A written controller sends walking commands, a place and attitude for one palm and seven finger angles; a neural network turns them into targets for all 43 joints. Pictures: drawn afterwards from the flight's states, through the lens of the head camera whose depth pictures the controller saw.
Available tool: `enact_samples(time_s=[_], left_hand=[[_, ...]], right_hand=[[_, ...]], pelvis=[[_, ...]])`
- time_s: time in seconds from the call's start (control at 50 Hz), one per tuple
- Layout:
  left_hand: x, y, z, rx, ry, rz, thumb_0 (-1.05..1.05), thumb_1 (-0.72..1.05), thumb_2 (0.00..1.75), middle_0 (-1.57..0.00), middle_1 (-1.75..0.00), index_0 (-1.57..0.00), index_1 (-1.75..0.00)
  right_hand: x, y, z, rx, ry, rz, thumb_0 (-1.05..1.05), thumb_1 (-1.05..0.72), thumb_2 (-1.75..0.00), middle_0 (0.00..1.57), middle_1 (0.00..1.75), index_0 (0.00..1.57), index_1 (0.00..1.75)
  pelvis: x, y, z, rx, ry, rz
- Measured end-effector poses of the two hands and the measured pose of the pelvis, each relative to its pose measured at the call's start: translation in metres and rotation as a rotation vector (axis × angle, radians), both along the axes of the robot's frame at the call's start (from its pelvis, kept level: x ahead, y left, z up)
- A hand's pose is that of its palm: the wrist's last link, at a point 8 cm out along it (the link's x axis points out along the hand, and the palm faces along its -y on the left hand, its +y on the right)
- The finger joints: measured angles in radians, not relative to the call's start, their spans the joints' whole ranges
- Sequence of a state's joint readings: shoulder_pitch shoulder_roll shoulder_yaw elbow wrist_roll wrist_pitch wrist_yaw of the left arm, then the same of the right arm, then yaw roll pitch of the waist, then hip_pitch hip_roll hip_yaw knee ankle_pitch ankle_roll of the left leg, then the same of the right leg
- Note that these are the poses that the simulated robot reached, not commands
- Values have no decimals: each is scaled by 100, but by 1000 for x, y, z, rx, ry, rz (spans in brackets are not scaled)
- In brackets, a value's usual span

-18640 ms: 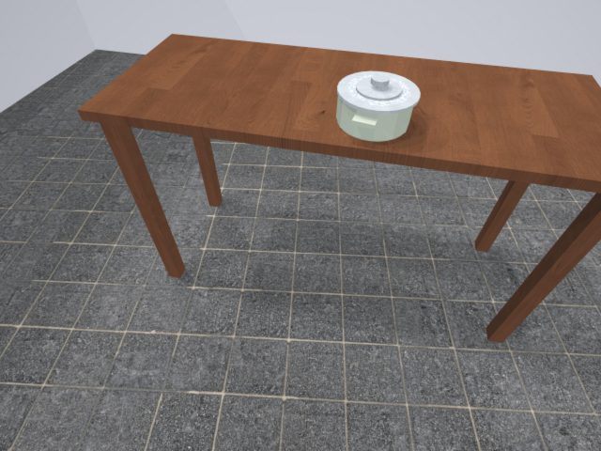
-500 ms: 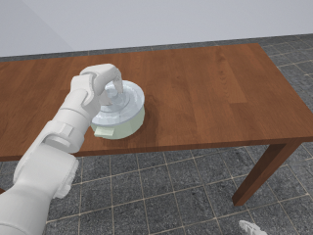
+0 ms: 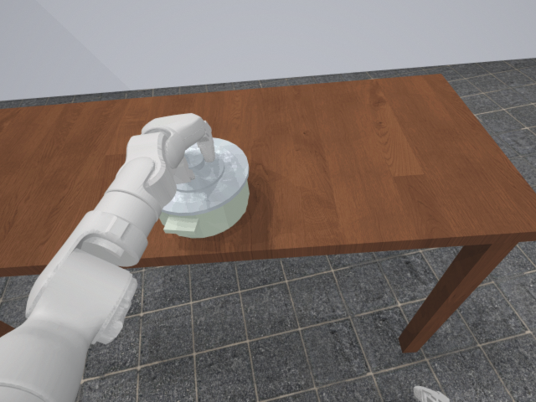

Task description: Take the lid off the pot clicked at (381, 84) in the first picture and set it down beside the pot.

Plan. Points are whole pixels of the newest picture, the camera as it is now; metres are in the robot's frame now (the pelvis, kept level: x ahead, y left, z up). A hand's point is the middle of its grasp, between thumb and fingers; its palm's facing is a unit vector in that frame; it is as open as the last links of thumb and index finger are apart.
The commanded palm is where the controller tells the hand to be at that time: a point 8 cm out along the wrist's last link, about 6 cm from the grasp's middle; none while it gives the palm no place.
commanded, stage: lift the lid straight up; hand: left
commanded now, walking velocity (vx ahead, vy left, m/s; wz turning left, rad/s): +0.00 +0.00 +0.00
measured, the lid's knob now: (192, 161) +0.48 +0.13 +0.11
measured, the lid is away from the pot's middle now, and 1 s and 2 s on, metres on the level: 0.00 0.01 0.01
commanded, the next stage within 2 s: open the fingers wide in 0.60 s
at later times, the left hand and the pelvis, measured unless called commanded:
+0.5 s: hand (181, 159) +0.44 +0.13 +0.15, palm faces -0.31 -0.07 -0.95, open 4.7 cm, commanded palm +0.44 +0.13 +0.22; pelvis +0.00 +0.00 +0.00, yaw +1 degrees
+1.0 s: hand (184, 141) +0.45 +0.12 +0.17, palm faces -0.23 -0.05 -0.97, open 5.0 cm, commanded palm +0.44 +0.13 +0.24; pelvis +0.00 -0.01 +0.00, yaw +0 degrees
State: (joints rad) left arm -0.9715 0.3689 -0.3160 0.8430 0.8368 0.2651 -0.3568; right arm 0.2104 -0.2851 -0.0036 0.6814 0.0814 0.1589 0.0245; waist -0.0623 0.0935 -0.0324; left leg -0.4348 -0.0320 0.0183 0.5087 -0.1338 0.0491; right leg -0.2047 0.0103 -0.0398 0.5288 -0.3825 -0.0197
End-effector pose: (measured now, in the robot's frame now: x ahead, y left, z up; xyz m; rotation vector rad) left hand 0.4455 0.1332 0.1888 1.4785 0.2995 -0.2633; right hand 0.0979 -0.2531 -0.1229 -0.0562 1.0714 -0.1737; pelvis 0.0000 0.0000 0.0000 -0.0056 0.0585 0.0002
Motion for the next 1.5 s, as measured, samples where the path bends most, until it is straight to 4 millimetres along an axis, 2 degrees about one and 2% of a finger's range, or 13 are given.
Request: enact_samples(time_s=[0.18, 0.34, 0.44, 0.62, 0.8, 0.94, 1.24, 1.34, 1.5], left_hand=[[-3, -2, -2, -4, -5, -16, 9, 41, 81, -114, -114, -63, -94], [-7, -1, 1, -9, -12, -17, 7, 52, 85, -120, -115, -73, -99], [-8, -1, 10, 6, -35, -13, 4, 56, 86, -121, -115, -78, -101], [2, -5, 30, 20, -37, 32, 1, 69, 92, -122, -115, -82, -103], [8, -13, 45, 11, -79, -28, 0, 71, 93, -122, -114, -83, -102], [4, -11, 39, 10, -114, -47, 0, 62, 95, -117, -103, -82, -93], [-5, 1, 41, 11, -92, 10, 0, 26, 105, -101, -66, -80, -59], [-6, 5, 40, 15, -88, 1, 0, 14, 110, -96, -52, -79, -48], [-6, 5, 45, 25, -116, -33, 0, -5, 115, -87, -32, -78, -30]], right_hand=[[10, 2, 4, -1, -28, 11, 1, -91, -90, 20, 30, 20, 30], [17, 2, 5, 1, -52, 20, 1, -91, -90, 20, 30, 20, 30], [22, 3, 5, 1, -64, 34, 1, -91, -90, 20, 30, 20, 30], [21, 1, 4, -1, -60, 41, 1, -91, -90, 20, 30, 20, 30], [15, -4, 5, -6, -54, 17, 1, -91, -90, 20, 30, 20, 30], [20, -6, 5, 4, -47, 22, 1, -91, -90, 20, 30, 20, 30], [53, 5, 14, 18, -118, 71, 1, -91, -90, 20, 30, 20, 30], [52, 6, 16, 9, -120, 72, 1, -91, -90, 20, 30, 20, 30], [35, 5, 11, 1, -80, 61, 1, -91, -90, 20, 30, 20, 30]], pelvis=[[0, 0, 0, 0, -4, 0], [0, -1, 1, 2, -14, 1], [-2, -2, 1, 2, -19, 7], [-2, -4, 1, 4, -10, 13], [4, -5, 2, 8, -12, -5], [5, -5, 2, 9, -14, -10], [2, -7, 1, 5, -20, 6], [1, -6, 1, 3, -21, 8], [-2, -2, 2, 0, -18, 12]])
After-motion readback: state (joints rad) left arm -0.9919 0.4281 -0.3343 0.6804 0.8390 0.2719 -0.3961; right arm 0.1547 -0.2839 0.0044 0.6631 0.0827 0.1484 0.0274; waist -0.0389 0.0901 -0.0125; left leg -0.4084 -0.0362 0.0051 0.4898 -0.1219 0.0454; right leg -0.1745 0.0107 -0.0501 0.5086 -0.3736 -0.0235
